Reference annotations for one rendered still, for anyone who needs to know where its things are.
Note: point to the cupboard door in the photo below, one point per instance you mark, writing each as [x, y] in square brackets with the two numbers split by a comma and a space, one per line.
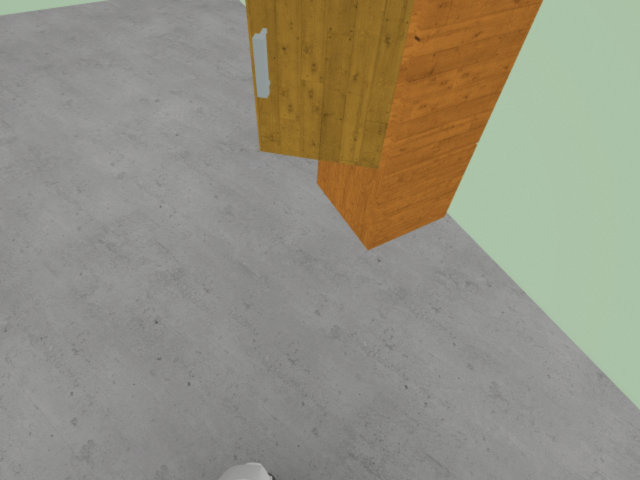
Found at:
[333, 67]

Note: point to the handle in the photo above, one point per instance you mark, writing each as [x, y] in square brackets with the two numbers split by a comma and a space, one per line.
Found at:
[261, 63]

